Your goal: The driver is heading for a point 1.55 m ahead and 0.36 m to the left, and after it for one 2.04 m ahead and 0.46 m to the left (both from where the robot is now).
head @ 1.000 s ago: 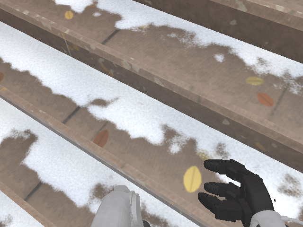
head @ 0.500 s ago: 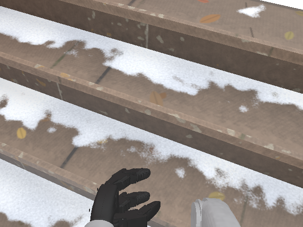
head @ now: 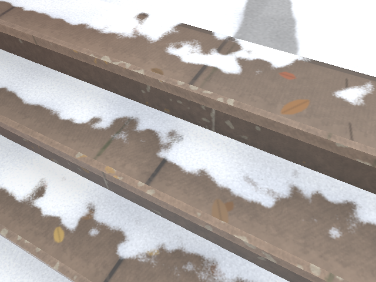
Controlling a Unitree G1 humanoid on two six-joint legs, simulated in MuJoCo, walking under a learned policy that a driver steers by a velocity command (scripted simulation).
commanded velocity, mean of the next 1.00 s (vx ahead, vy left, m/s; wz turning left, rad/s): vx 0.02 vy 0.00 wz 0.00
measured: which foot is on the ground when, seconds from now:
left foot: up 0.00-0.12, down 0.14-1.00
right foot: down 0.00-0.14, up 0.16-0.46, down 0.48-1.00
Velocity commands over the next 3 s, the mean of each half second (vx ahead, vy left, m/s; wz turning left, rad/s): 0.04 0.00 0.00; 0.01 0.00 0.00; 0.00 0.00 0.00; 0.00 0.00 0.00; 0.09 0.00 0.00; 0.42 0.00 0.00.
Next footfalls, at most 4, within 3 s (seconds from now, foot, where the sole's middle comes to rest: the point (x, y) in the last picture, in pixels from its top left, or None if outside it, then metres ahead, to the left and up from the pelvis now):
0.14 left None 0.16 0.13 -0.77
0.48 right None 0.05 -0.09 -0.77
2.76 left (133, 277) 0.43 0.24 -0.60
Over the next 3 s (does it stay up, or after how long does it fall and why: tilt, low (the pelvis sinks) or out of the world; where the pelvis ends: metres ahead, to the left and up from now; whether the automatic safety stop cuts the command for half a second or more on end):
stays up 0.34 0.18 0.13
